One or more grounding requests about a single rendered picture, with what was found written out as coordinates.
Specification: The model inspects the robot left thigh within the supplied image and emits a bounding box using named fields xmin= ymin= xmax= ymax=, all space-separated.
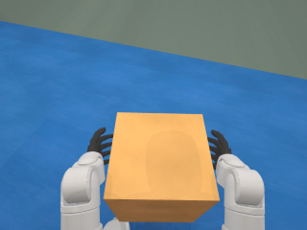
xmin=103 ymin=219 xmax=130 ymax=230

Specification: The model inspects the carton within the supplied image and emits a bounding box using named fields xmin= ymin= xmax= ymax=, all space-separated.
xmin=103 ymin=112 xmax=220 ymax=223

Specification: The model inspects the right robot forearm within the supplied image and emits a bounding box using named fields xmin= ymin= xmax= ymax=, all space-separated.
xmin=216 ymin=153 xmax=265 ymax=230

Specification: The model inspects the left robot forearm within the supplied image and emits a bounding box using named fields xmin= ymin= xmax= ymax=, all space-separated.
xmin=60 ymin=151 xmax=106 ymax=230

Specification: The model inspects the right robot hand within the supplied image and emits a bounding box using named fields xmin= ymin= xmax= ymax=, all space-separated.
xmin=207 ymin=129 xmax=231 ymax=171

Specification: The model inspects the left robot hand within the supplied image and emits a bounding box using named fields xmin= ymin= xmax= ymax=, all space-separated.
xmin=87 ymin=127 xmax=114 ymax=165

